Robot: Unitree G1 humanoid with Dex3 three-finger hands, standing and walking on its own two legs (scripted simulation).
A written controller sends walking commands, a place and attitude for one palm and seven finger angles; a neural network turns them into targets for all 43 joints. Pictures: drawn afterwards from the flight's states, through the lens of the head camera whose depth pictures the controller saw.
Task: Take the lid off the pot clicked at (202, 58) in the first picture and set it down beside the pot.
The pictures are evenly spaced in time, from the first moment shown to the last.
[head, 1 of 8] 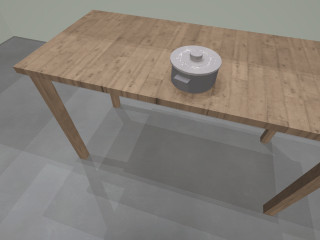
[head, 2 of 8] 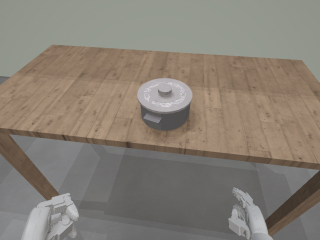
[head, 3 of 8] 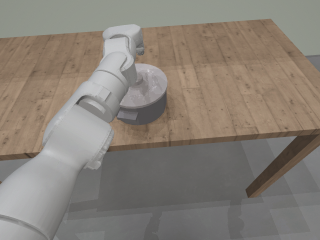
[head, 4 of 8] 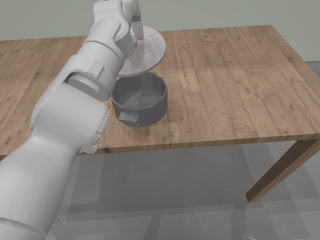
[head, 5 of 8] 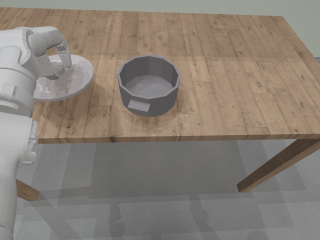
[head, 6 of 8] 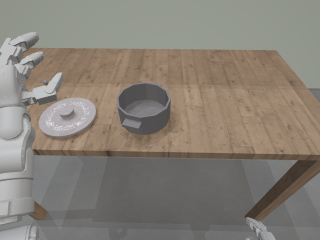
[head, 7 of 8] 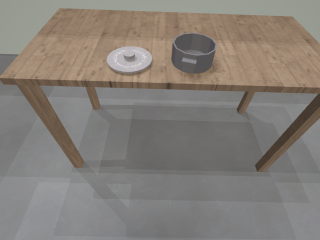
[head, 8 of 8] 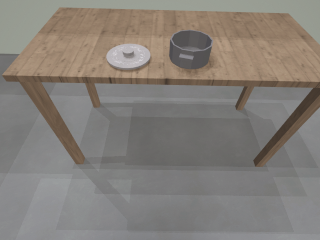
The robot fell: no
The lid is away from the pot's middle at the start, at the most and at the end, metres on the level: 0.00 0.26 0.26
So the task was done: yes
